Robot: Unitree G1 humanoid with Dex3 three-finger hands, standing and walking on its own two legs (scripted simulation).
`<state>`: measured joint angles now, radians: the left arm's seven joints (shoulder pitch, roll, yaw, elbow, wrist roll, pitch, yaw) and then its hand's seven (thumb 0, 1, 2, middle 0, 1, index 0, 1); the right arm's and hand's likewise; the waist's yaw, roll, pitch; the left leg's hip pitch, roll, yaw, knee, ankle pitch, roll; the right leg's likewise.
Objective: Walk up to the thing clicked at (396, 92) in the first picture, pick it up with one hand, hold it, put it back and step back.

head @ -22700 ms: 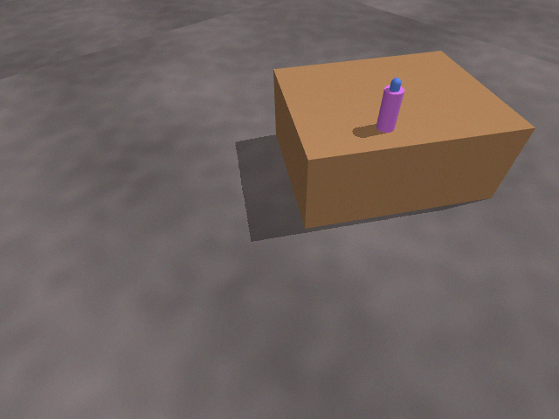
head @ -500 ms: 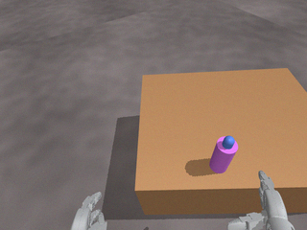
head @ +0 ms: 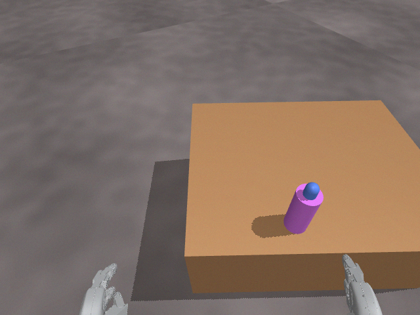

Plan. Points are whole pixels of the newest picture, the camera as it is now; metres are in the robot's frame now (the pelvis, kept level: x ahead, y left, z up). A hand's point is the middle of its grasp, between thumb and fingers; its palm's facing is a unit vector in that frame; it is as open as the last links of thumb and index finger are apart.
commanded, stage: home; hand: right
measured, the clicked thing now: (303, 206) +0.47 -0.24 -0.20
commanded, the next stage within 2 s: stand in 1.64 s
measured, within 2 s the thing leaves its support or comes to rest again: neither
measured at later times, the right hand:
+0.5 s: hand (336, 298) +0.19 -0.20 -0.06, palm faces +0.11 +0.95 -0.28, open 17.4 cm
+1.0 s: hand (336, 299) +0.19 -0.20 -0.06, palm faces +0.10 +0.95 -0.28, open 17.4 cm
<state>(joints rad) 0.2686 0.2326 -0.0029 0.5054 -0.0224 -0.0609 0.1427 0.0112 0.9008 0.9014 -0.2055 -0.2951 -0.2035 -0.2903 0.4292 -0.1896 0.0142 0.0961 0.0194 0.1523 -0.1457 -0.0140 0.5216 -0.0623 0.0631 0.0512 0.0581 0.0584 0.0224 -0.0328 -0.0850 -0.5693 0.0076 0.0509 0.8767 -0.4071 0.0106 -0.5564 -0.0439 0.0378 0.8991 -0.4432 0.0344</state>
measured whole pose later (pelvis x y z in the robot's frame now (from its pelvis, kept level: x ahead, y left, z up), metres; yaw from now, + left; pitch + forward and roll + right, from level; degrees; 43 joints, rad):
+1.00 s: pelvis +0.01 -0.02 +0.00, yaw +1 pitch +6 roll +2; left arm 0.27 0.21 -0.01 0.53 -0.01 -0.12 0.15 0.01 0.90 0.90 -0.21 -0.30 -0.21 -0.30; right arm 0.44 -0.20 0.01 0.04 0.01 0.24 -0.14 -0.01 0.52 -0.06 0.06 0.05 0.06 0.06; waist 0.02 -0.03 -0.08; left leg -0.56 0.01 0.04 0.86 -0.41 -0.02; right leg -0.56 -0.04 0.02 0.92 -0.47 0.01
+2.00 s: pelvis +0.01 -0.02 +0.02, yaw +1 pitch +0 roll +0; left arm 0.22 0.34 0.03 0.84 0.05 -0.02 0.01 0.01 0.91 0.90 -0.21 -0.30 -0.21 -0.30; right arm 0.28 -0.33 -0.02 0.70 -0.05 0.00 -0.01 -0.01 0.11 -0.47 0.18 0.23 0.17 0.24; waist 0.00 0.00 0.00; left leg -0.40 0.04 0.01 0.78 -0.39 -0.01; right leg -0.37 -0.01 0.00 0.78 -0.42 0.01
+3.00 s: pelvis +0.01 -0.01 +0.05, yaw +1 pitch -4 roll +0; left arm 0.14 0.34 0.01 1.17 0.02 -0.01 0.00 0.00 0.91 0.90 -0.21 -0.30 -0.20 -0.30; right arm 0.13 -0.32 0.00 1.16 -0.02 0.00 -0.01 0.00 -0.90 -0.90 0.21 0.30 0.20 0.30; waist 0.00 -0.02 0.06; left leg -0.12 0.02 0.03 0.35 -0.17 -0.01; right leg -0.08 -0.02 0.00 0.33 -0.18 0.02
